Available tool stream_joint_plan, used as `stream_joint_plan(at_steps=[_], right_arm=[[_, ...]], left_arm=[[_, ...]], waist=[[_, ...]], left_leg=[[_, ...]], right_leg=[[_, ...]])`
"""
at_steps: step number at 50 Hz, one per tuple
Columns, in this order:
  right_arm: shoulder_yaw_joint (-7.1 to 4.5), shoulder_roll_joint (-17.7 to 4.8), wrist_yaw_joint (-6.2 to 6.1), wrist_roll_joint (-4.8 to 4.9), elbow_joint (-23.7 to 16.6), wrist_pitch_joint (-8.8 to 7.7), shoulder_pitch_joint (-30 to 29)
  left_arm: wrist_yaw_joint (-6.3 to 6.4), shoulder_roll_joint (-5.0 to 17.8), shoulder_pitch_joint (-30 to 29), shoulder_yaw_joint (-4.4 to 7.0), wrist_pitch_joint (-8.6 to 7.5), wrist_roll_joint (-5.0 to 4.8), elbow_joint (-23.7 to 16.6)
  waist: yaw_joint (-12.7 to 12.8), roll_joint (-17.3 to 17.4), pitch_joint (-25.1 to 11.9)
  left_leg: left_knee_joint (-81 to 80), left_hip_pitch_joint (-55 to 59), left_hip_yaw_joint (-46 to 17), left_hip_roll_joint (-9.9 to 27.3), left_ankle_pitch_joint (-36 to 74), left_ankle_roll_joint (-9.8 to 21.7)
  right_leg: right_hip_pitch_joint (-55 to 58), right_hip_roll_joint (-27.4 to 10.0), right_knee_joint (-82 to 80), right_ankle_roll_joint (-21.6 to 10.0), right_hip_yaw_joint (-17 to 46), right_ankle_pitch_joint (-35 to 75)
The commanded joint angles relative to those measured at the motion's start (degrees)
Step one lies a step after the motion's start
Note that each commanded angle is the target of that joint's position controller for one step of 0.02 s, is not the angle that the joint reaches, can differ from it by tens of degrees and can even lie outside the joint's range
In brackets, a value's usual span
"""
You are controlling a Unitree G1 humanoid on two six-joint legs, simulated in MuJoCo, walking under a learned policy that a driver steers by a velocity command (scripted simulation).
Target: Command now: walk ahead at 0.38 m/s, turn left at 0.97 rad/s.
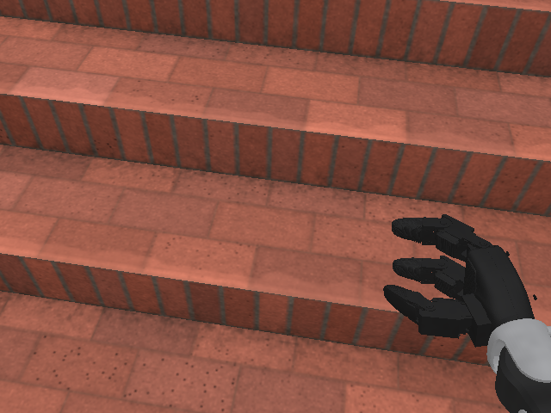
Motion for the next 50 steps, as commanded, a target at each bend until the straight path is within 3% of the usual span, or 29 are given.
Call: stream_joint_plan(at_steps=[1, 2, 3, 4, 5, 6, 7, 8, 9, 11, 13, 14, 15, 17, 20, 22, 23, 24, 25, 26, 27, 30, 32, 33, 36, 39, 42, 47, 50], right_arm=[[-5.78, -15.6, -1.29, -1.69, 20.1, 3.53, 61.0], [-6.23, -24.5, -0.85, -5.99, 15.6, 3.93, 51.3], [-7.32, -21.2, -1.19, -6.77, 17.2, 3.59, 41.9], [-5.81, -17.0, -0.34, -2.92, 18.7, 1.67, 34.1], [-2.92, -9.4, 0.16, -1.34, 22.3, -0.25, 30.7], [-0.40, -4.4, 0.74, -3.54, 26.6, -1.29, 29.2], [0.66, 0.1, 1.19, -6.18, 29.4, -2.05, 29.3], [0.59, -0.1, 1.07, -6.35, 29.2, -3.33, 26.3], [0.01, -1.5, 0.17, -6.10, 28.5, -4.50, 25.4], [-0.48, -4.1, -2.37, -8.25, 28.1, -5.09, 28.4], [-1.23, -8.6, -2.85, -9.43, 26.9, -3.96, 33.4], [-2.32, -5.7, -5.40, -1.99, 32.2, -4.34, 34.7], [-1.59, -10.7, -2.94, -7.42, 26.1, -4.20, 36.1], [-2.20, -11.9, -0.85, -5.31, 26.0, -5.46, 34.8], [-3.73, -15.6, -1.38, -2.51, 23.1, -7.35, 33.3], [-6.61, -20.3, -1.44, -1.27, 21.4, -7.74, 30.7], [-7.58, -20.8, -1.19, -1.98, 20.9, -7.46, 32.2], [-6.52, -12.8, -2.46, -5.63, 19.7, -7.06, 40.8], [-6.54, -10.5, -2.24, -5.98, 17.1, -4.65, 34.6], [-7.15, -10.9, -1.30, -4.02, 15.8, -2.04, 27.7], [-7.10, -10.2, -2.50, -2.16, 14.6, -0.75, 23.7], [-3.76, -7.8, -4.68, -5.64, 14.4, -1.69, 21.4], [-2.73, -6.9, -5.98, -5.33, 13.4, -2.55, 19.4], [-2.42, -6.6, -6.27, -4.88, 12.4, -2.30, 17.7], [-2.89, -8.2, -5.90, -3.69, 11.0, -1.75, 14.5], [-3.59, -8.7, -6.51, -4.25, 11.3, -1.41, 17.2], [-4.02, -9.8, -7.34, -4.11, 9.4, -2.12, 15.5], [-3.36, -6.0, -6.74, -4.65, 6.6, -1.40, 12.2], [-3.85, -5.5, -5.64, -2.33, 7.6, -2.37, 17.8]], left_arm=[[-1.52, 5.9, -29.2, 0.68, -4.25, 0.15, -22.6], [-4.74, 2.5, -3.1, -1.53, -2.73, -0.61, -19.8], [-2.71, 5.0, -7.1, -0.36, -1.51, -3.53, -20.7], [-0.40, 6.8, -10.5, -0.35, -1.07, -3.04, -23.7], [1.41, 6.1, -10.8, -0.88, 0.06, -0.84, -24.4], [3.00, 0.9, -12.3, -3.92, 2.21, 0.68, -26.6], [3.44, -1.8, -12.6, -5.33, 3.53, -0.63, -27.1], [3.53, -3.2, -11.0, -6.25, 4.22, -1.70, -27.0], [3.27, -3.8, -12.5, -6.59, 4.18, -3.55, -27.5], [2.29, -5.8, -15.7, -8.27, 3.32, -5.90, -27.8], [1.56, -4.1, -23.3, -8.67, 3.16, -5.02, -31.3], [6.15, -14.8, -30.3, -10.03, 4.23, -2.35, -34.3], [2.37, -4.2, -32.2, -9.75, 4.59, -4.58, -35.9], [0.12, -6.9, -27.2, -9.48, 5.15, -2.35, -32.2], [-1.15, -3.3, -29.6, -8.36, 6.40, -2.77, -31.6], [-0.26, -1.9, -22.8, -7.96, 5.95, -3.97, -29.8], [1.13, -1.1, -17.6, -7.69, 5.04, -4.71, -28.2], [2.79, 3.4, -11.6, -6.62, 4.53, -4.53, -27.4], [4.56, 7.7, -3.5, -4.34, 4.72, -0.37, -26.1], [4.22, 7.9, -4.0, -3.84, 3.65, 0.69, -27.3], [3.30, 6.3, -8.1, -3.93, 1.46, -0.36, -24.4], [2.37, -3.9, -16.8, -6.05, -0.73, -3.83, -18.7], [3.17, -5.2, -17.9, -6.20, -0.89, -3.55, -19.9], [3.30, -3.0, -15.2, -5.67, -0.35, -2.02, -19.3], [2.96, 2.4, -12.4, -4.12, -0.54, -1.24, -21.7], [2.55, 2.6, -13.3, -4.47, -1.34, -2.89, -25.7], [3.11, 2.5, -12.6, -4.64, -2.51, -3.40, -28.3], [3.62, 2.6, -13.7, -4.07, -2.90, -5.45, -30.8], [2.84, 4.7, -14.2, -2.39, -0.94, -5.29, -31.1]], waist=[[-21.8, 22.3, -27.3], [-7.1, 22.5, -41.0], [-8.1, 6.7, -17.8], [-5.2, 9.6, -13.3], [-0.9, 7.7, -12.7], [4.2, 3.5, -9.2], [6.2, 0.1, -6.4], [9.1, 0.2, -4.8], [9.3, 2.0, -4.4], [6.0, 3.7, -4.3], [2.7, 1.8, -4.1], [3.3, 1.2, 9.5], [1.0, 3.5, -4.0], [4.6, 9.4, 0.2], [3.9, 9.0, -0.7], [4.2, 11.4, -4.3], [2.9, 10.8, -8.1], [-2.1, -3.9, -23.0], [5.9, -17.2, -26.5], [9.2, -16.4, -16.7], [5.7, -5.9, -6.5], [-1.9, 5.1, -3.2], [-1.4, 1.7, -4.7], [-0.8, 3.3, -5.5], [0.3, 0.4, -4.9], [-0.6, -5.3, -4.4], [0.5, -3.3, -2.4], [1.9, -5.3, -0.4], [1.8, -6.8, -2.4]], left_leg=[[-34.7, 90.4, -19.6, -0.2, 62.2, 11.0], [-39.8, 88.3, -52.2, 16.2, 87.1, 21.1], [-40.0, 74.2, -48.6, 16.3, 80.6, 15.2], [-39.4, 67.4, -38.3, 14.1, 62.4, 12.6], [-40.1, 62.8, -31.9, 11.7, 52.8, 10.6], [-40.4, 54.8, -27.6, 10.4, 51.7, 11.1], [-43.7, 47.1, -23.6, 9.7, 46.3, 7.6], [-44.9, 42.2, -19.0, 9.4, 42.1, 5.8], [-47.5, 35.7, -16.5, 8.1, 31.9, 3.9], [-51.4, 30.0, -13.2, 6.6, 18.4, 2.1], [-53.0, 31.2, -17.8, 9.9, 9.2, 4.4], [-59.0, 29.2, -17.1, 10.6, 11.5, 3.5], [-56.5, 33.0, -20.3, 12.5, 7.4, 4.1], [-59.7, 38.6, -15.9, 17.6, 24.0, 4.7], [-58.3, 38.2, -7.9, 17.1, 60.6, 4.7], [-48.4, 59.5, -5.2, 18.2, 84.3, 5.5], [-42.6, 63.9, -3.9, 18.1, 96.4, 5.9], [-28.0, 49.6, -5.3, 13.0, 77.7, -0.3], [-10.4, 30.2, -7.8, -0.6, 7.1, -6.4], [18.7, 16.1, -19.4, -4.6, -2.6, -7.6], [27.4, 7.8, -21.7, -3.6, 1.9, -7.5], [26.1, 5.4, -15.5, 2.0, 0.9, -5.8], [20.6, 6.3, -12.5, 3.2, -3.7, -6.5], [17.5, 5.1, -10.8, 3.6, -2.3, -9.1], [17.1, 5.1, -6.8, 4.0, -8.5, -13.6], [24.9, 12.8, -5.4, 3.0, -5.5, -14.7], [21.6, 12.5, -6.6, 3.5, -6.5, -16.2], [-16.6, 24.1, -4.8, 4.1, -11.6, -15.6], [-41.2, 34.6, -6.7, 2.1, -4.5, -13.8]], right_leg=[[-48.1, 4.6, 55.5, 0.0, 2.8, 21.4], [-43.2, 13.0, 81.0, -1.2, 25.8, -2.5], [-58.7, 17.1, 97.1, 1.3, 27.8, -1.6], [-64.5, 16.9, 99.3, 1.6, 26.5, -3.8], [-66.0, 14.5, 95.6, 0.3, 25.0, -4.0], [-68.8, 12.4, 96.6, -0.9, 23.0, -2.0], [-67.8, 8.6, 96.2, -1.9, 20.3, -2.6], [-68.2, 6.3, 92.5, -2.0, 17.4, -5.3], [-65.7, 6.3, 93.8, -2.1, 15.0, -9.0], [-64.1, 8.0, 100.3, -0.8, 12.6, -11.1], [-67.8, 6.2, 93.5, 2.2, 11.8, -5.0], [-67.6, 6.2, 89.0, 2.4, 6.6, -7.7], [-67.1, 2.8, 80.9, 2.6, 11.1, -7.4], [-61.4, 1.5, 78.4, 1.8, 8.6, -3.6], [-39.0, 6.6, 57.3, 2.5, 2.2, -5.1], [-41.5, 9.8, 37.1, 0.0, 1.9, -10.5], [-36.4, 11.7, 30.2, -2.9, 3.9, -4.9], [-12.4, 4.7, 29.1, -16.7, 28.9, 26.0], [0.1, -7.3, 1.8, -27.6, 58.8, 24.0], [-5.7, -9.2, -2.7, -23.1, 69.3, 3.6], [-14.0, -4.9, -0.1, -16.1, 60.6, -10.1], [-23.0, 3.1, 3.9, -13.2, 40.7, -2.8], [-22.6, 5.6, 2.2, -11.2, 34.6, 3.5], [-21.3, 5.6, 2.3, -10.8, 33.6, 7.5], [-21.9, 4.0, -0.4, -11.5, 36.1, 5.2], [-27.7, 4.9, -1.8, -11.4, 38.7, 0.2], [-22.4, 4.1, -0.7, -11.9, 41.9, 2.4], [-16.9, 4.6, 1.5, -10.8, 47.2, -0.2], [-10.7, 3.7, 3.1, -11.3, 52.5, 7.6]])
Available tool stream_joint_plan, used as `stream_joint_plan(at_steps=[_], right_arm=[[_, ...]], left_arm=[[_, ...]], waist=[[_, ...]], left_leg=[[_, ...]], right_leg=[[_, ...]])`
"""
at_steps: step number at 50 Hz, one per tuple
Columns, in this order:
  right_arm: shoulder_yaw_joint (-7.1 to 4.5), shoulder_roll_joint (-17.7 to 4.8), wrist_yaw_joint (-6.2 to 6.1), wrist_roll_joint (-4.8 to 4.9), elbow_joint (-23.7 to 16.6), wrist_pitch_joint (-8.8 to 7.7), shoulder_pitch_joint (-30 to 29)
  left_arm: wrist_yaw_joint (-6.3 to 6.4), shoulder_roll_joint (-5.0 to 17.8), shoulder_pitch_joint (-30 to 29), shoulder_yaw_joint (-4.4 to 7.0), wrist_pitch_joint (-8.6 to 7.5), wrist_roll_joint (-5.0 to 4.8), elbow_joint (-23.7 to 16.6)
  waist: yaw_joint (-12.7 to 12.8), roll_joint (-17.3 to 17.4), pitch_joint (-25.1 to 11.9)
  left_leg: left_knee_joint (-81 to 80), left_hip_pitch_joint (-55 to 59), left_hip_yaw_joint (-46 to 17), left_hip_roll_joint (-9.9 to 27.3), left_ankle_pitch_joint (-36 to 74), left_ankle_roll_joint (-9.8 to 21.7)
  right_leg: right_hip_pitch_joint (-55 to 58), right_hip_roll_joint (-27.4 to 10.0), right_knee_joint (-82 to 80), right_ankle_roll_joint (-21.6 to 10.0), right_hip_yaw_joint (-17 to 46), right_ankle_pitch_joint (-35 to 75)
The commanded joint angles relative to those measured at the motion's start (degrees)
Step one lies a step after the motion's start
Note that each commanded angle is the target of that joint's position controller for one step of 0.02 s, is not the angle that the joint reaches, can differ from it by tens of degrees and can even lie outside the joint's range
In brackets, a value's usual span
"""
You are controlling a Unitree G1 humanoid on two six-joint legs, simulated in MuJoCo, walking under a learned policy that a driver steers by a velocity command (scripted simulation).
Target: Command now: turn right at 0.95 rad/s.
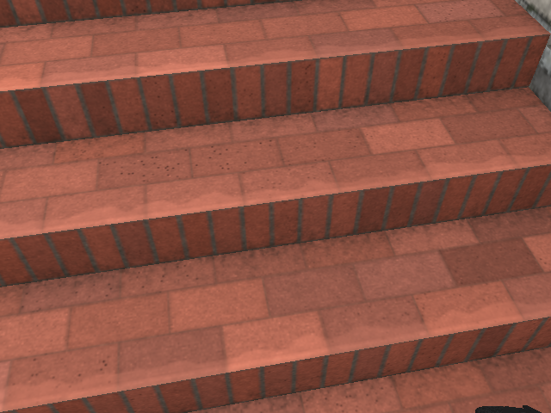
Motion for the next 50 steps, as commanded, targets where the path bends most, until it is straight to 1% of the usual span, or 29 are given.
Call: stream_joint_plan(at_steps=[1, 2, 3, 4, 5, 7, 8, 9, 10, 13, 16, 17, 18, 19, 20, 22, 24, 26, 27, 28, 29, 30, 31, 32, 34, 39, 43, 46, 50], right_arm=[[-1.68, -2.6, 1.08, 1.28, -4.3, -2.28, 0.3], [-2.83, -4.1, 1.49, 0.78, -4.0, -3.19, 0.2], [-4.21, -10.1, 1.35, 0.47, -5.4, -4.27, -2.3], [-6.71, -13.5, 0.96, -2.41, -6.7, -4.38, 0.1], [-6.21, -11.5, 0.64, -2.22, -6.0, -5.00, 0.8], [-1.97, -1.7, 1.73, 0.40, -7.7, -4.29, -8.9], [-0.68, 1.3, 1.10, 1.23, -7.4, -3.97, -8.6], [-0.02, 1.8, 0.15, 0.38, -6.0, -2.25, -5.4], [-0.15, 0.2, -0.24, -0.50, -4.8, -1.27, -1.8], [0.26, -1.2, 1.28, -2.19, 0.2, 0.02, 8.2], [3.40, 3.1, 5.88, 0.05, 0.9, -1.21, 1.8], [-1.42, -4.2, -0.15, 3.20, 5.1, -2.17, 10.4], [1.51, -2.5, 3.31, 1.20, 1.9, -3.16, -0.5], [0.22, -3.7, 4.63, 1.18, 0.6, -4.17, -2.5], [-0.87, -6.6, 4.60, -0.05, 0.9, -5.07, -0.2], [-2.40, -9.2, 4.25, -1.19, 1.7, -5.32, 1.8], [-1.80, -6.2, 3.95, 0.45, 1.5, -5.24, 1.4], [-1.51, -4.2, 3.97, 1.18, 3.2, -4.06, 3.1], [-0.89, -1.2, 3.67, 0.52, 3.7, -3.48, 5.8], [0.75, 3.5, 3.56, -0.61, 2.4, -3.67, 9.6], [-1.65, -3.9, 4.52, -1.40, 3.1, -3.76, 6.5], [-2.58, -5.3, 4.67, -0.67, 4.5, -3.94, 7.7], [-3.24, -5.8, 4.09, 0.76, 6.4, -3.65, 9.5], [-3.70, -6.1, 3.33, 1.03, 6.6, -3.39, 8.7], [-2.59, -2.6, 3.15, 0.14, 3.5, -3.74, 0.9], [-1.80, -2.8, 5.29, 0.52, 5.0, -3.72, 2.0], [-1.00, -3.1, 6.82, 0.03, 3.2, -3.15, 1.2], [0.22, -1.3, 8.59, 0.45, 1.1, -1.86, -0.7], [-1.23, -2.6, 8.35, 0.06, 0.3, -1.95, 3.0]], left_arm=[[-0.71, 7.9, -3.1, 2.72, 1.53, -0.79, -4.1], [-0.47, 4.6, 1.4, 1.90, 2.28, -0.33, -2.2], [-0.56, 0.0, 6.7, 1.01, 2.99, -0.49, -4.2], [-0.62, 5.6, 6.7, 2.55, 2.58, 1.56, -4.7], [-0.08, 10.2, 4.5, 4.01, 2.47, 1.06, -2.9], [1.06, 9.7, 3.6, 4.15, 2.90, 0.29, -0.6], [0.86, 7.9, 0.2, 3.26, 2.66, 1.29, -0.9], [0.55, 5.0, -6.9, 1.98, 2.48, 1.67, -3.5], [0.34, 2.9, -9.9, 1.11, 2.35, 1.37, -4.2], [1.81, 2.6, -14.0, 0.42, 1.78, -0.06, -4.2], [2.23, 3.4, -6.9, 0.77, 1.80, 0.82, 0.3], [1.13, -0.4, -3.9, -0.51, 6.00, 2.80, -3.0], [-0.10, 0.5, -8.1, -0.86, 5.25, 2.61, 0.0], [-1.00, 1.9, -7.7, -0.39, 5.58, 2.94, 0.2], [-0.91, 2.5, -9.5, 0.05, 5.60, 3.49, -1.3], [0.83, 5.3, -10.3, 0.66, 4.99, 2.17, -3.5], [2.67, 4.4, -9.9, 1.06, 3.80, 0.75, -5.4], [3.69, 5.6, -8.2, 2.20, 2.29, 0.02, -6.1], [4.16, 8.6, -5.8, 3.51, 1.63, 0.21, -6.7], [5.32, 11.8, -2.5, 4.78, 1.33, 0.72, -6.4], [5.47, 10.6, 0.4, 5.49, 0.63, 2.83, -6.8], [5.36, 9.4, -1.6, 5.18, 0.28, 3.63, -5.8], [4.47, 6.8, -6.8, 3.98, 0.99, 4.17, -6.4], [4.05, 2.2, -9.5, 2.03, 1.93, 3.38, -6.9], [4.23, -1.0, -10.3, 0.18, 3.16, 3.40, -6.4], [4.17, 6.2, -8.4, 2.08, 3.32, 3.25, -6.5], [4.38, 7.2, -11.4, 1.95, 2.03, 4.00, -5.6], [5.35, 9.2, -7.2, 3.51, 1.17, 4.14, -3.4], [5.53, 9.2, -9.1, 4.44, 0.17, 4.22, -1.3]], waist=[[-2.7, -6.4, -2.9], [-1.3, -3.1, -5.5], [3.7, 11.8, -11.4], [-0.6, 15.1, -7.8], [-1.8, 4.9, -5.3], [1.6, 5.8, -0.3], [0.2, 5.4, -0.1], [-2.7, 2.5, -0.4], [-4.2, 3.8, -0.5], [-8.1, 7.9, 0.2], [-1.6, 6.6, -2.0], [0.8, 3.0, 1.0], [0.0, 5.5, -2.1], [0.3, 8.2, -1.0], [-0.9, 11.2, -0.7], [-2.7, 10.3, 0.1], [-1.5, 7.8, -2.7], [-0.6, 7.6, -4.1], [-1.2, 4.2, -8.5], [-1.8, -11.7, -15.3], [2.5, -12.9, -10.4], [0.3, -2.7, -8.8], [-2.8, -3.1, -5.8], [-3.6, -3.7, -5.0], [-3.3, -2.1, -3.8], [-2.3, -5.9, -2.8], [-3.8, -2.3, -2.0], [-0.4, -3.3, 0.1], [-1.3, -2.9, 0.7]], left_leg=[[-28.9, 10.4, 0.7, -1.0, 10.5, 3.2], [-28.6, 19.7, -1.2, 3.3, 19.2, 7.9], [-22.8, 31.6, -14.3, 18.9, 49.1, 23.7], [-26.9, 34.7, -30.5, 31.6, 52.6, 35.1], [-28.9, 28.2, -27.7, 30.0, 43.5, 32.0], [-29.3, 17.3, -11.2, 20.8, 28.1, 23.0], [-30.7, 17.5, -6.6, 17.7, 22.7, 21.3], [-31.3, 18.9, -4.4, 14.9, 20.6, 21.9], [-31.3, 21.8, -3.0, 14.1, 20.0, 22.3], [-30.6, 26.6, -3.7, 14.0, 17.7, 23.3], [-28.7, 20.0, -3.8, 12.4, 15.3, 19.8], [-30.7, 22.4, -3.8, 13.7, 20.3, 19.8], [-30.5, 14.6, -3.7, 10.1, 12.5, 17.1], [-30.9, 9.0, -1.9, 8.8, 6.8, 16.0], [-31.4, 4.9, -6.5, 12.5, 11.6, 18.8], [-30.2, 11.4, -14.1, 18.9, 23.4, 24.8], [-25.6, 19.6, -17.7, 20.3, 30.3, 25.4], [-23.0, 15.2, -16.5, 16.9, 32.4, 21.9], [-16.3, 9.2, -9.7, 11.0, 22.9, 16.7], [-1.4, -6.5, 1.1, 0.7, -0.2, 7.5], [24.8, -16.1, 0.3, -1.3, -20.6, 2.3], [40.7, -18.5, -2.6, 0.5, -16.1, 2.0], [49.3, -19.2, -4.0, 1.5, -9.3, 1.9], [49.2, -18.4, -5.2, 0.9, -4.9, 2.5], [42.1, -18.9, -3.7, 1.1, -0.2, 2.6], [36.0, -17.3, 3.0, 1.3, -1.0, -1.0], [22.1, -8.7, 3.5, 6.5, -1.8, 1.9], [3.7, -4.3, 5.0, 8.2, -9.3, 3.4], [-11.6, 1.5, 6.5, 7.6, 0.5, 8.3]], right_leg=[[10.6, -14.1, -5.8, -11.7, 21.5, 8.6], [6.3, -10.4, -2.3, -8.2, 20.3, -3.2], [-6.2, -0.5, 13.0, 0.4, 5.4, -19.5], [-22.2, 1.8, 29.2, 6.3, -1.9, -29.3], [-22.1, -2.4, 47.4, 7.9, -3.7, -24.5], [-24.3, -5.3, 63.1, 7.5, -7.3, -13.3], [-25.6, -5.8, 61.5, 7.0, -9.4, -10.0], [-27.9, -4.8, 59.2, 7.3, -11.3, -8.7], [-29.9, -4.8, 58.4, 7.3, -11.9, -8.4], [-37.9, -3.2, 55.5, 6.6, -9.1, -6.8], [-30.6, -7.2, 42.8, 9.0, -7.6, -3.7], [-22.2, -13.2, 25.5, 7.7, -19.4, -9.1], [-20.5, -12.6, 23.4, 10.7, -18.0, -9.1], [-10.1, -12.4, 17.4, 11.0, -22.8, -13.5], [-4.9, -11.6, 18.8, 9.5, -23.7, -12.2], [-6.7, -12.0, 12.9, 5.7, -20.6, -4.8], [-4.5, -12.3, 1.6, 1.9, -18.7, -4.6], [8.9, -12.0, -7.8, -3.8, -20.1, 9.5], [21.1, -16.6, -8.4, -9.6, -18.1, 26.0], [37.5, -32.4, -9.1, -25.6, -0.2, 46.0], [33.2, -41.3, -14.0, -28.8, 8.6, 42.2], [27.3, -39.1, -13.2, -23.9, 2.7, 35.1], [19.6, -35.9, -13.3, -19.1, -4.6, 30.4], [15.6, -33.0, -14.3, -16.1, -10.3, 28.5], [15.1, -27.6, -15.7, -13.3, -18.6, 19.4], [16.9, -29.6, -19.1, -15.6, -23.6, 16.5], [15.6, -32.1, -18.4, -13.8, -29.5, 19.4], [20.6, -34.2, -17.9, -13.2, -30.1, 13.8], [22.6, -37.3, -16.4, -11.4, -30.3, 5.0]])
Over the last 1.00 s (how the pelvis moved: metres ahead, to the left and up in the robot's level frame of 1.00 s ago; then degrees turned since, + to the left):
0.34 0.01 0.27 -21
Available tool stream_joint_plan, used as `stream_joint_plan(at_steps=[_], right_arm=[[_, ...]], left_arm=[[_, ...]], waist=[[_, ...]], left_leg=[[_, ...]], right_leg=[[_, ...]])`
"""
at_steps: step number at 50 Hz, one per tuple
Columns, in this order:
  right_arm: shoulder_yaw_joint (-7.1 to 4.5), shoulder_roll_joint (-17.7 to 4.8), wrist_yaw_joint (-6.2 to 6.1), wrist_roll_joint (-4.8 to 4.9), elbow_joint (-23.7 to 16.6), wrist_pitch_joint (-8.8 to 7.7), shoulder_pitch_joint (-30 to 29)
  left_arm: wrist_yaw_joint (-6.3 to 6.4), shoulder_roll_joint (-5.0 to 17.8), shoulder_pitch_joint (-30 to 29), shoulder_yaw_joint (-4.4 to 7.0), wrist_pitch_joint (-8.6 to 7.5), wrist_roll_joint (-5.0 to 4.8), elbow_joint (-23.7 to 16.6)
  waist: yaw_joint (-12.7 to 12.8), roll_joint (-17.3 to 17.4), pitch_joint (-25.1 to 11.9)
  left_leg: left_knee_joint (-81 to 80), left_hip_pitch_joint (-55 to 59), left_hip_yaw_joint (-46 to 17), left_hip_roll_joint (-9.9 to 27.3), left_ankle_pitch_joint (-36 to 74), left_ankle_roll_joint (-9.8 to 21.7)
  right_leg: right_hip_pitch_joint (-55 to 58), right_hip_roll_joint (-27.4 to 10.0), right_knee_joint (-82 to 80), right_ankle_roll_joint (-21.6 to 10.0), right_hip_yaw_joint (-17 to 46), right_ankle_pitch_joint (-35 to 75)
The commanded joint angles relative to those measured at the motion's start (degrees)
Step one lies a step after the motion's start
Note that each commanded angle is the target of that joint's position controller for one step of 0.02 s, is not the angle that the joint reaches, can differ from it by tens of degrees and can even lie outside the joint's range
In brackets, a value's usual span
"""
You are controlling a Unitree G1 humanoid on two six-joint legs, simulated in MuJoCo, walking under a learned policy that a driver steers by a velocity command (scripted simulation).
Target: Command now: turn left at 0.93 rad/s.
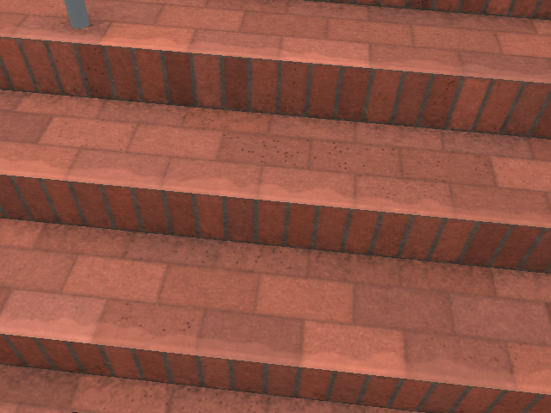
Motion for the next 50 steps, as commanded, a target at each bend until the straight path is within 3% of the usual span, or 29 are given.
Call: stream_joint_plan(at_steps=[1, 3, 4, 5, 7, 8, 11, 13, 14, 15, 16, 17, 18, 22, 25, 27, 30, 31, 32, 33, 34, 36, 38, 42, 44, 46, 47, 48, 50], right_arm=[[-2.55, -5.0, -0.36, -0.01, -3.8, -1.16, 2.5], [-4.93, -9.0, -1.79, -0.44, -2.5, -2.95, 5.1], [-6.90, -16.2, -3.26, 0.53, -2.2, -3.44, 9.7], [-7.90, -16.9, -3.91, -0.45, 0.1, -4.50, 17.3], [-7.39, -12.9, -3.89, -2.45, 4.2, -5.43, 17.1], [-6.07, -10.7, -4.33, -1.02, 4.9, -4.24, 17.7], [-1.74, -3.2, -3.80, -2.31, 7.6, -0.04, 13.2], [-0.52, -2.4, -4.23, -3.72, 9.6, -0.16, 13.8], [-3.50, -8.6, -5.28, -0.04, 9.3, -2.58, 18.9], [-3.25, -8.8, -5.79, 0.05, 11.4, -4.13, 19.1], [1.03, 0.4, -4.89, -5.46, 14.3, -3.12, 17.2], [2.19, 2.4, -4.24, -6.42, 15.1, -2.99, 17.6], [-2.17, -7.4, -5.02, -0.39, 13.7, -5.23, 19.5], [-1.45, -6.8, -7.96, 0.95, 17.1, -6.62, 17.8], [-1.72, -7.0, -9.91, 0.61, 18.9, -5.55, 22.4], [-0.56, -4.0, -9.90, 2.32, 15.7, -4.41, 18.3], [-2.84, -13.6, -9.58, 3.17, 9.7, -2.81, 13.3], [-3.49, -15.7, -8.64, 4.45, 7.4, -2.01, 11.8], [-3.39, -13.9, -8.12, 3.43, 4.1, -2.43, 7.9], [-2.90, -8.8, -6.06, 0.57, -2.7, -4.61, 0.4], [-1.54, -4.4, -4.76, -3.76, -5.5, -6.21, 0.5], [0.30, 0.4, -4.26, -2.62, -8.2, -6.71, -0.7], [3.21, 6.7, -5.83, -3.39, -12.0, -4.76, -3.7], [4.53, 6.6, -8.45, -1.59, -16.5, -2.24, -13.0], [6.17, 9.1, -8.94, -2.76, -21.8, -2.12, -21.2], [5.82, 5.3, -8.33, -1.94, -24.4, -1.87, -25.6], [5.71, 6.3, -8.30, -1.37, -20.2, -1.64, -15.9], [3.79, 3.0, -9.12, -0.09, -17.8, -1.45, -7.2], [-1.70, -8.2, -9.67, 0.36, -12.5, -2.28, 16.1]], left_arm=[[0.66, 8.5, -3.1, 3.18, -1.18, -0.46, -2.0], [0.78, 2.5, 0.2, 1.26, -0.99, -1.35, -1.3], [2.17, -1.6, 0.0, -0.01, -1.87, -2.33, -6.9], [2.28, 0.6, -6.2, 0.24, -2.34, -3.29, -10.0], [0.84, 2.9, -10.8, 0.55, -1.54, -2.63, -8.3], [-0.41, 4.8, -7.5, 1.12, -0.51, -1.19, -5.2], [-6.03, -0.8, 0.6, -1.12, 0.42, -1.90, 0.3], [-7.30, -2.7, 0.8, -2.74, 0.67, -2.43, 1.7], [-5.45, -5.7, -4.2, -2.10, 1.62, -2.81, -3.4], [-4.53, -5.6, -7.8, -2.37, 2.14, -3.42, -4.2], [-6.18, -3.8, -4.7, -4.33, 2.43, -3.14, 0.1], [-6.71, -3.7, -2.8, -4.68, 2.45, -2.59, 0.4], [-3.96, -6.2, -9.3, -2.77, 2.77, -4.48, -5.1], [-3.38, -2.8, -14.2, -2.22, 5.67, -3.05, -11.4], [-4.33, -5.0, -11.6, -2.52, 7.29, -3.59, -9.9], [-4.87, -5.9, -9.1, -3.12, 6.78, -4.38, -7.9], [-4.16, 0.0, 9.9, -0.66, 7.27, -3.35, -2.9], [-4.22, 2.9, 15.1, 0.59, 5.67, -3.71, -0.9], [-4.53, 6.6, 16.1, 2.52, 5.01, -4.20, 0.8], [-3.72, 14.4, 13.4, 5.15, 5.15, -5.28, 1.7], [-3.12, 12.5, 8.3, 4.67, 4.89, -6.17, 0.5], [-2.54, 5.7, 11.3, 2.80, 3.40, -3.50, 5.0], [-3.06, 2.7, 12.0, 2.16, 1.08, -1.80, 8.4], [-5.27, 3.3, 15.1, 0.82, -1.37, -2.69, 11.1], [-4.90, 4.3, 18.7, 0.78, -1.88, -2.94, 13.2], [-2.36, 5.0, 19.6, 1.57, -0.22, -4.70, 11.5], [-1.57, 4.4, 14.2, 1.56, 0.00, -5.62, 9.3], [-1.61, 9.0, 13.4, 3.15, -0.74, -5.17, 7.0], [-2.18, 17.1, 3.3, 6.65, -2.86, -5.10, 2.9]], waist=[[-1.0, -3.9, -2.1], [-0.8, 2.6, -4.2], [0.2, 15.8, -9.8], [-5.6, 14.3, -11.3], [-8.3, 9.9, -4.5], [-8.8, 8.7, -2.3], [-2.9, 4.4, 3.7], [-2.3, 3.6, 1.9], [-3.6, -1.1, -1.6], [-4.3, -0.4, 0.9], [-3.6, 9.7, 6.0], [-2.6, 7.3, 5.7], [-3.0, 1.1, 2.7], [0.0, 4.3, 8.4], [-1.0, 5.4, 6.9], [1.6, 3.1, 5.0], [10.6, 12.5, -10.1], [12.0, 12.3, -14.2], [12.3, 6.9, -11.1], [9.3, -19.1, -7.8], [5.3, -10.6, -8.8], [0.8, 1.9, 2.5], [-3.1, 3.0, 7.4], [-2.7, 2.5, 13.8], [-1.6, 1.6, 12.9], [0.8, 4.1, 9.5], [-4.4, 2.4, -0.1], [-6.9, -3.0, -9.5], [-20.8, 1.5, -29.0]], left_leg=[[-15.5, 1.8, 1.7, -1.8, 9.2, 5.4], [-23.9, 12.3, -2.4, -2.7, 31.6, 12.7], [-21.9, 27.8, -24.5, 8.0, 55.0, 25.2], [-25.0, 35.6, -35.1, 10.9, 44.8, 27.3], [-26.2, 32.9, -27.9, 9.5, 16.7, 21.0], [-29.2, 29.0, -29.9, 10.3, -1.7, 20.3], [-30.7, 10.1, -27.0, 8.3, -14.7, 19.2], [-31.3, 11.5, -27.5, 10.6, -13.8, 19.1], [-32.5, 18.4, -23.7, 10.0, -14.6, 14.3], [-33.9, 17.2, -21.4, 10.6, -13.7, 13.5], [-32.9, 16.5, -23.7, 12.4, -11.8, 17.9], [-33.0, 20.0, -22.7, 14.1, -7.7, 18.8], [-37.5, 17.8, -15.9, 14.4, -11.2, 13.3], [-51.0, 8.6, -5.3, 11.9, -9.2, 10.7], [-55.4, 28.6, 2.4, 11.3, 7.6, 12.4], [-50.1, 22.0, 14.0, 6.9, 42.2, 11.4], [-18.3, 26.8, 11.9, 13.7, 115.6, 11.9], [-3.5, 24.1, 11.7, 11.9, 110.7, 11.4], [14.8, 7.6, 9.0, 8.0, 88.4, 8.9], [41.7, -21.0, 3.3, -9.7, 21.4, 4.0], [59.2, -26.3, -9.4, -7.4, 18.6, 4.1], [68.2, -31.3, -8.3, -4.5, 20.0, 4.2], [78.6, -37.7, -8.3, -3.4, 15.0, 5.4], [79.6, -49.7, -2.6, -2.1, -1.2, 6.4], [70.0, -48.1, -0.5, -1.3, -5.8, 7.3], [38.3, -24.3, 5.4, -1.1, 1.3, 5.5], [32.6, -1.2, 10.4, -6.5, 4.5, 5.8], [30.9, 11.9, 9.2, -8.9, 1.3, 6.4], [9.9, 27.8, -5.5, -3.4, -8.4, 9.5]], right_leg=[[9.0, -18.4, -7.0, -10.0, 13.3, 5.7], [4.2, -10.4, 5.1, -2.8, 6.7, -1.4], [-12.5, 1.2, 17.8, 5.9, 3.3, -13.0], [-24.7, 5.6, 29.0, 8.9, 14.0, -23.1], [-42.3, 3.9, 57.4, 6.0, 25.1, -18.6], [-47.7, 3.2, 67.8, 2.9, 28.8, -13.1], [-54.7, 5.3, 84.7, -4.2, 27.6, -1.5], [-64.7, 5.7, 94.6, -7.0, 30.3, 3.0], [-62.9, 6.4, 93.9, -3.5, 26.2, 2.6], [-65.7, 7.7, 94.3, -2.6, 28.7, 1.7], [-79.9, 6.5, 103.4, -9.1, 34.9, 6.8], [-85.4, 7.0, 107.2, -11.0, 36.7, 7.6], [-74.3, 9.9, 106.1, -5.6, 30.8, -2.2], [-61.6, 3.9, 82.5, -3.1, 25.6, -1.5], [-64.5, 1.3, 78.3, -7.9, 20.5, -10.8], [-42.6, 4.1, 59.4, -11.4, 11.7, -13.9], [-16.8, 13.1, 51.1, -12.4, 8.7, -24.0], [-6.1, 16.7, 38.1, -12.6, 12.8, -21.1], [1.2, 13.9, 22.2, -14.1, 31.9, -24.7], [9.9, 3.1, -5.8, -19.3, 73.8, -33.3], [8.2, 0.0, -12.1, -17.7, 83.7, -29.3], [-6.0, -0.1, -9.8, -15.8, 75.2, -26.3], [-13.2, 3.9, -5.4, -14.6, 60.9, -10.9], [-17.4, 5.1, -9.9, -11.0, 49.8, -2.1], [-19.4, 7.6, -13.4, -10.8, 46.8, -0.3], [-21.7, 6.7, -25.6, -12.9, 45.5, 27.0], [-27.4, 8.7, -20.1, -11.7, 39.1, 61.6], [-22.3, 6.1, -9.6, -11.4, 41.6, 89.8], [-7.6, 7.1, 26.9, -6.7, 42.3, 105.9]])
Over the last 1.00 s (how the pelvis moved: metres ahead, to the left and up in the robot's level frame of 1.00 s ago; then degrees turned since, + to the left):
0.01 0.02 0.01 17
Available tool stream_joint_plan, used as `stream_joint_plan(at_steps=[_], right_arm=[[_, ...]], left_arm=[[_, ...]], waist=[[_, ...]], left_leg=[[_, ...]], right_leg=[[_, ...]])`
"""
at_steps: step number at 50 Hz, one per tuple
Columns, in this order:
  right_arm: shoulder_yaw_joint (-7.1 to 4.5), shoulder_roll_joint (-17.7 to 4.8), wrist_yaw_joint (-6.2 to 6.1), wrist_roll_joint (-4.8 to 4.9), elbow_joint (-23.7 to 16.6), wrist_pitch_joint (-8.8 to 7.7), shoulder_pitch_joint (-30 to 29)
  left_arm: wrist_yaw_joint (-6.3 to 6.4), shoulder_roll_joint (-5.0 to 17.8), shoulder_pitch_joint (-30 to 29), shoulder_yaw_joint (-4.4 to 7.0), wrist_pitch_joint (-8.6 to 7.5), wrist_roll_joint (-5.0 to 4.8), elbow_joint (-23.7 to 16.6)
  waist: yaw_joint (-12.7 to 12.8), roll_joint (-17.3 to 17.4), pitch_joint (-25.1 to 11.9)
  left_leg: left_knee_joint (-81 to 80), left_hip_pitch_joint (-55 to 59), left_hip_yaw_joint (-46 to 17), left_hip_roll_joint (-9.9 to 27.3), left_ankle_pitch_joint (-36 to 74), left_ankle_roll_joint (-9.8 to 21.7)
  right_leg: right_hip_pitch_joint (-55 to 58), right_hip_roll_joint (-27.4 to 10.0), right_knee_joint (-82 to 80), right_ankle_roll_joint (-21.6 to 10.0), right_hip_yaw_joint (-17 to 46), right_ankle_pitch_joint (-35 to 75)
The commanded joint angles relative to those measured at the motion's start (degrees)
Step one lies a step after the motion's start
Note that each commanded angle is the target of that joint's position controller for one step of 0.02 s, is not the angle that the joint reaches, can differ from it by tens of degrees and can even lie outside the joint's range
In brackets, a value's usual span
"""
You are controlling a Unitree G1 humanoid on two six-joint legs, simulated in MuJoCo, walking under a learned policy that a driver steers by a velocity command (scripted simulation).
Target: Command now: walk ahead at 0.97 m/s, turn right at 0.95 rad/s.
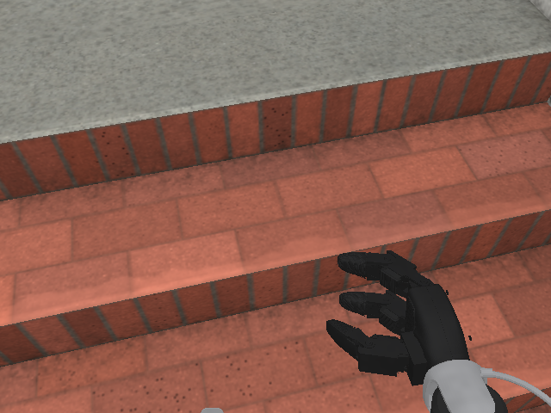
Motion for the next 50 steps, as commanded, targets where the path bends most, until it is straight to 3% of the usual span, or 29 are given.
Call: stream_joint_plan(at_steps=[1, 2, 3, 4, 7, 11, 13, 14, 15, 16, 17, 18, 19, 21, 23, 28, 31, 33, 35, 37, 38, 39, 40, 41, 42, 44, 47, 49, 50], right_arm=[[-11.26, -22.0, -1.17, 3.34, 8.4, -0.86, 34.0], [-11.88, -21.6, -0.92, 2.77, 12.4, -0.54, 31.0], [-11.94, -21.4, -1.54, -1.14, 11.8, -0.19, 26.4], [-10.90, -13.8, -0.81, -1.81, 13.4, -1.01, 26.5], [-10.00, -8.1, 0.69, -0.59, 26.1, -5.31, 30.5], [-8.92, -9.2, 0.92, -0.19, 32.2, -5.95, 28.5], [-9.02, -12.8, 0.05, 2.94, 35.5, -5.58, 30.7], [-9.70, -16.9, -0.41, 4.75, 32.3, -4.88, 25.4], [-10.39, -22.1, 0.31, 6.30, 30.6, -6.46, 33.2], [-13.48, -34.4, 2.17, 6.35, 28.4, -8.32, 30.4], [-16.60, -38.6, 3.11, 5.61, 25.5, -8.69, 24.0], [-15.13, -26.6, 4.83, 5.64, 22.5, -8.48, 23.5], [-14.80, -22.2, 4.88, 4.63, 19.3, -7.91, 26.3], [-13.40, -13.4, 3.77, 2.07, 14.7, -4.97, 23.8], [-10.45, -6.0, 3.67, -0.32, 11.9, -3.10, 19.2], [-6.49, 0.6, 1.17, 2.54, 5.5, 1.58, 7.1], [-4.58, -1.2, -0.46, 3.08, -1.3, 2.86, -4.6], [-6.48, -8.9, 0.82, 2.37, 5.1, 4.83, 8.3], [-7.38, -11.9, 0.81, 1.43, 8.2, 5.48, 18.1], [-9.87, -17.9, 0.54, 1.48, 9.9, 2.92, 26.5], [-11.33, -18.3, 0.93, 2.67, 10.5, 1.94, 24.7], [-13.81, -23.0, 1.36, 3.73, 13.4, 1.93, 18.7], [-14.35, -27.2, 1.34, 4.19, 11.5, 2.58, 23.4], [-13.51, -30.4, 3.41, -1.43, 22.8, 5.51, 41.5], [-13.85, -29.1, 5.94, -0.41, 25.9, 4.90, 40.0], [-9.42, -19.0, 9.85, -2.37, 33.7, 3.82, 37.4], [-7.93, -13.9, 6.95, -3.37, 33.3, 0.47, 30.5], [-10.19, -21.3, 7.17, -4.37, 30.1, -1.47, 27.1], [-10.27, -23.9, 7.37, -1.92, 24.3, -3.23, 20.7]], left_arm=[[-0.15, 16.4, -25.1, 5.54, -4.57, 1.73, -13.8], [-1.33, 5.4, -30.5, 3.14, -7.28, 3.47, -17.5], [-2.38, 2.1, -18.6, 2.63, -6.53, 1.66, -19.5], [-2.09, 0.5, -21.4, 1.35, -4.72, 2.40, -20.6], [-1.30, -8.6, -30.1, -3.49, -0.41, 4.66, -26.8], [0.04, -5.6, -43.5, -4.87, 1.71, 1.59, -34.3], [-0.01, -6.2, -43.6, -6.55, 1.17, 1.63, -37.4], [-1.90, -4.2, -34.0, -6.78, 0.79, 1.12, -33.8], [-2.32, -0.1, -25.4, -4.31, 0.44, -0.31, -29.2], [-1.14, 3.0, -5.6, -1.52, 1.48, 0.54, -26.5], [0.20, 9.5, 3.1, 2.25, 3.33, 2.28, -23.6], [0.96, 18.8, 0.2, 4.70, 2.53, 3.92, -22.1], [0.09, 18.3, -2.7, 4.82, 1.71, 4.50, -21.9], [-2.18, 9.9, -13.4, 2.92, -0.92, 2.77, -16.7], [-2.47, 0.6, -12.0, 0.91, -2.39, 2.77, -8.2], [-2.68, -3.3, -3.3, -1.22, -5.30, 3.72, 4.2], [-2.59, -1.4, -7.8, -2.57, -4.74, 2.21, 5.3], [0.33, 4.2, -10.1, -2.91, -4.58, -0.81, 2.3], [1.76, 19.7, -12.2, 0.58, -6.26, -2.96, -2.4], [0.85, 23.2, -13.7, 3.33, -4.24, -3.17, -8.9], [-0.78, 18.1, -13.4, 3.49, -2.51, -1.81, -9.8], [-1.08, 8.9, -9.5, 1.80, -2.24, 2.83, -14.2], [-1.14, 6.0, -7.0, 0.65, -2.76, 4.20, -19.6], [-6.60, 10.4, -2.1, 1.17, -1.86, 2.44, -13.8], [-6.63, 10.4, -13.4, 1.05, -3.17, 0.11, -18.3], [-3.49, 3.1, -16.4, -2.43, -3.15, 4.01, -21.0], [-2.60, 1.8, -24.0, -4.99, -1.56, 0.78, -25.6], [-3.59, 2.7, -34.7, -5.76, -0.20, -0.80, -34.5], [-3.81, 3.1, -29.4, -4.89, 0.19, -0.39, -31.8]], waist=[[-25.7, 14.7, -24.9], [-21.1, 20.1, -12.4], [-10.2, 18.3, -19.6], [-9.8, 10.9, -15.9], [-4.6, 0.1, 4.2], [-1.3, 4.9, 20.3], [2.3, 3.6, 18.2], [5.7, -2.6, 6.9], [4.5, -4.8, -7.9], [15.6, 7.6, -20.4], [21.7, 11.2, -26.7], [15.7, -8.9, -29.9], [11.4, -14.1, -35.8], [1.2, -0.3, -19.0], [-2.9, 2.4, -5.6], [-5.8, 1.2, 6.6], [-10.8, 4.9, 13.4], [-14.6, 4.4, 3.7], [-18.7, -0.2, -10.2], [-20.9, 1.4, -20.1], [-17.9, 2.7, -17.0], [-7.6, 15.4, -2.2], [-6.3, 9.3, -14.0], [-12.5, 5.2, -26.4], [-12.8, 2.3, -12.3], [0.4, -1.0, -5.5], [7.1, 5.8, 0.6], [6.3, 2.0, -4.3], [10.9, 4.4, -6.7]], left_leg=[[-39.0, 63.9, -8.5, -0.5, 0.9, -1.0], [-45.7, 66.9, -12.8, 4.7, 35.5, 3.4], [-50.0, 72.0, -42.3, 21.2, 39.5, 12.6], [-53.2, 69.6, -47.0, 22.9, 24.5, 12.2], [-62.7, 54.7, -32.2, 18.8, 5.9, 2.8], [-82.4, 37.2, -6.8, 12.7, 34.1, 2.8], [-89.2, 36.4, -0.8, 9.7, 38.3, 2.4], [-90.4, 23.5, 4.2, 5.4, 54.2, 4.2], [-80.6, 23.8, -0.7, 6.5, 79.6, 6.7], [-64.4, 30.3, -2.3, 9.9, 106.6, 6.7], [-43.3, 37.3, -7.2, 9.6, 112.1, 1.9], [-9.8, 29.3, -12.0, -3.0, 43.9, -2.5], [21.8, 21.8, -19.2, -9.8, 26.2, -2.8], [30.8, 11.4, -12.3, -2.8, 27.7, -1.9], [36.6, 2.3, -12.0, -0.4, 24.5, 2.0], [57.1, -20.1, -10.7, -2.1, 7.3, 5.8], [25.8, -8.1, -4.8, -2.5, 10.4, 5.7], [12.6, 23.0, 8.7, -5.9, 19.5, 4.2], [2.5, 33.7, 8.3, -6.1, 18.6, 4.4], [-25.2, 48.9, 4.6, -10.1, 21.5, 3.6], [-57.9, 51.4, -8.8, -7.5, 27.9, 7.0], [-49.6, 60.5, -22.4, -4.7, 76.7, 6.4], [-45.8, 75.7, -35.0, 4.9, 101.2, 10.7], [-50.4, 86.8, -53.4, 14.2, 116.9, 11.5], [-47.5, 82.2, -48.5, 16.0, 111.7, 3.9], [-47.9, 66.9, -31.6, 11.6, 90.0, -2.9], [-57.2, 33.0, -11.5, -5.9, 43.3, -4.3], [-66.6, 13.3, -15.4, -8.8, 49.7, -0.2], [-68.7, -0.1, -16.6, -9.3, 73.1, -0.7]], right_leg=[[-18.5, -0.2, 45.6, 4.5, 1.0, 63.7], [-34.3, 2.5, 60.1, 5.3, -0.3, 1.7], [-49.6, 0.9, 81.5, 5.5, -0.5, -7.4], [-54.5, -3.9, 91.1, 3.3, -2.6, -6.8], [-70.9, -6.8, 103.3, -1.5, 4.3, -17.8], [-69.7, -4.8, 86.9, 0.9, -7.9, -34.6], [-61.0, -12.4, 69.3, 0.8, -16.0, -36.9], [-23.6, -11.4, 48.1, 0.8, -20.5, -16.7], [3.6, -4.5, 44.7, 2.8, -24.2, -10.1], [21.0, -0.8, 40.4, 4.5, -20.0, -12.4], [21.2, -3.0, 32.0, 4.6, -11.6, -17.5], [21.6, -20.0, 13.6, -1.0, 18.8, -12.3], [20.3, -29.8, 1.2, -2.1, 36.3, 0.2], [7.1, -26.6, 2.7, -2.3, 22.8, -7.7], [-0.8, -21.0, 2.3, 1.0, 6.8, -6.2], [-6.1, -27.0, -12.9, 4.8, -8.1, -9.9], [-24.1, -20.2, -25.9, 10.7, -24.3, -1.9], [-28.6, -16.1, -24.9, 7.1, -33.5, 43.2], [-11.2, -20.0, -9.4, 5.5, -31.9, 89.8], [-0.6, -20.7, 26.3, 7.6, -25.4, 97.8], [-2.4, -14.1, 50.7, 9.5, -22.5, 40.0], [-37.6, -5.3, 76.3, 12.5, -16.4, -13.0], [-52.0, -5.3, 93.8, 13.1, -9.3, -15.2], [-64.3, 5.6, 105.9, 9.0, 9.6, -12.8], [-77.8, 5.5, 116.1, 8.7, 6.5, -15.7], [-84.8, -1.3, 110.6, 5.9, -2.8, -13.7], [-67.9, -3.7, 96.4, 1.8, -12.0, -25.6], [-40.1, -5.0, 70.0, 5.6, -20.0, -17.2], [-14.2, -2.2, 63.2, 9.9, -24.4, -13.7]])
Over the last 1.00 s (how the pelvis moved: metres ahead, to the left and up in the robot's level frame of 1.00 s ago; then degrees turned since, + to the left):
0.48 -0.06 0.18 -22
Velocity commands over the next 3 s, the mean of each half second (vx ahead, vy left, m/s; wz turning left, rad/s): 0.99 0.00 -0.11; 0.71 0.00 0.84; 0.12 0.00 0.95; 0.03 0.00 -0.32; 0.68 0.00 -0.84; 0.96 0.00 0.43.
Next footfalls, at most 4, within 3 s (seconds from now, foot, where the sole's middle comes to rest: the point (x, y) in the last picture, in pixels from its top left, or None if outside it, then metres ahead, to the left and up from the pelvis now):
0.02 left None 0.12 0.15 -0.65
0.34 right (409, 348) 0.50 -0.20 -0.50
0.76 left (343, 187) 0.78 -0.06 -0.35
1.10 right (363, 27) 1.11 -0.10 -0.20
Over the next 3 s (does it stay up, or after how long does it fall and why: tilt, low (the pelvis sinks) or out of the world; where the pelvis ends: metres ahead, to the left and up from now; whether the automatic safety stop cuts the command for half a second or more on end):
stays up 1.65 0.13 0.56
